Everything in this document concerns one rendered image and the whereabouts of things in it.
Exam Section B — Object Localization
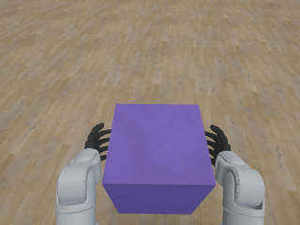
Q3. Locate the left robot forearm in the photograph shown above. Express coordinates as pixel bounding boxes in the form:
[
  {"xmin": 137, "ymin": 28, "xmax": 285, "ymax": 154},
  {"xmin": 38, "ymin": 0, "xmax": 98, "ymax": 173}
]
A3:
[{"xmin": 55, "ymin": 148, "xmax": 102, "ymax": 225}]

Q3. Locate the robot left hand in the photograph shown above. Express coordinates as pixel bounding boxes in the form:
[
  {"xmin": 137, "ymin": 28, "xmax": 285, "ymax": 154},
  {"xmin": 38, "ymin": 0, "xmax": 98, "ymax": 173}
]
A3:
[{"xmin": 84, "ymin": 123, "xmax": 112, "ymax": 161}]

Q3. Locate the carton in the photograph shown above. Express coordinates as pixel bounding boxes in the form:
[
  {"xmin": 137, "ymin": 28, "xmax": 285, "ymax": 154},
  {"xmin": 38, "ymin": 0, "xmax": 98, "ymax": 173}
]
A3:
[{"xmin": 101, "ymin": 103, "xmax": 217, "ymax": 215}]

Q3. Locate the robot right hand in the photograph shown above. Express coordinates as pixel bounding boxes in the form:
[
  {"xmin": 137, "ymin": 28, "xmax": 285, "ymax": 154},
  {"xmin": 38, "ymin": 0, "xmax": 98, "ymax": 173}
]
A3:
[{"xmin": 204, "ymin": 125, "xmax": 231, "ymax": 167}]

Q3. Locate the right robot forearm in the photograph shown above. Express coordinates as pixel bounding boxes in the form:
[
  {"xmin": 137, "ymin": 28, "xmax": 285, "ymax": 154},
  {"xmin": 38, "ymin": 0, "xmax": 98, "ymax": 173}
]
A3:
[{"xmin": 214, "ymin": 151, "xmax": 265, "ymax": 225}]

